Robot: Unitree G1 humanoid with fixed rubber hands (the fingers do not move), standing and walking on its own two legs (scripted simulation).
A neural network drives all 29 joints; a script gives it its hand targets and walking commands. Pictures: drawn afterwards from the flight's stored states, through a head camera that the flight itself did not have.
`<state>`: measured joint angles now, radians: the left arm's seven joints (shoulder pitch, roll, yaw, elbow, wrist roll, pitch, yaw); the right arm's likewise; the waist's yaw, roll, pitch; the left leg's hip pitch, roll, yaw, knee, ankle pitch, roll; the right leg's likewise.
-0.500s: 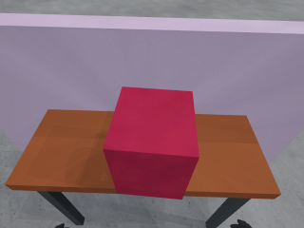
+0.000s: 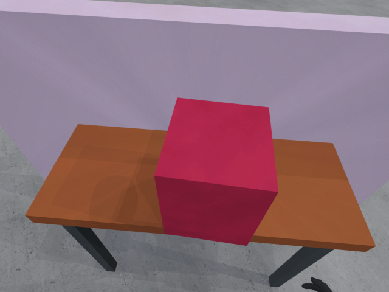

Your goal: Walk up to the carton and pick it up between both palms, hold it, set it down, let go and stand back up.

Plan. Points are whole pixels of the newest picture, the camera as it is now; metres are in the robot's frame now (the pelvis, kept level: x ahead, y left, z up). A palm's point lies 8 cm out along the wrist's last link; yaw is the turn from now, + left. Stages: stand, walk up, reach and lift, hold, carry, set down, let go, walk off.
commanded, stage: walk up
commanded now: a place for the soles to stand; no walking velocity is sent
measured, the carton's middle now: (213, 174) +0.38 -0.05 +0.02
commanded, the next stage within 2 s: reach and lift in 0.74 s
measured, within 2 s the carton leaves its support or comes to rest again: neither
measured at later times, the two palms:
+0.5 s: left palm out of the picture +0.09 +0.27 -0.09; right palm out of the picture +0.10 -0.26 -0.09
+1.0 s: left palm (82, 272) +0.21 +0.23 -0.06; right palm out of the picture +0.13 -0.27 -0.08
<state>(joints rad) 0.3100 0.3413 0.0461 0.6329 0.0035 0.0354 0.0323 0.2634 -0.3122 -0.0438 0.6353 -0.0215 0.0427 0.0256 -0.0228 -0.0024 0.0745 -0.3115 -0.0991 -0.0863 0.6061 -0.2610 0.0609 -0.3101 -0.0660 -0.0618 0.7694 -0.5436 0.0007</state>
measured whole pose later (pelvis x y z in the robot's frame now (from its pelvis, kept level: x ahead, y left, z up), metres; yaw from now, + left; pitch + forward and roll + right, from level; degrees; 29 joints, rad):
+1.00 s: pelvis +0.00 -0.01 +0.01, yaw -7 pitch -5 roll +0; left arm 0.09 0.27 0.05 0.53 0.01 0.23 0.03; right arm 0.07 -0.23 -0.07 0.86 -0.04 -0.19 0.05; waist 0.01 -0.01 0.12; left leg -0.19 -0.01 0.03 0.53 -0.25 0.02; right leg -0.17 0.02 0.01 0.51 -0.26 -0.01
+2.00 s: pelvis +0.03 -0.02 +0.02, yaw -8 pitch -5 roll +0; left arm 0.37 0.22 -0.06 0.29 -0.10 -0.21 0.01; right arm 0.37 -0.09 0.02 0.40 0.12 -0.33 -0.03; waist 0.04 -0.03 0.03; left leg -0.03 0.00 0.04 0.33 -0.21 0.01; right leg 0.00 0.03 0.02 0.29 -0.20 -0.02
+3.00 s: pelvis +0.04 -0.02 +0.02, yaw -8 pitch -2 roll +0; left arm 0.06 0.21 0.06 -0.15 -0.16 0.34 -0.01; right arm 0.11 -0.17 0.03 -0.09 0.24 0.17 -0.16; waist 0.03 -0.01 0.04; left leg -0.06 0.00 0.05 0.29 -0.19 0.01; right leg -0.03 0.04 0.03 0.25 -0.18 -0.02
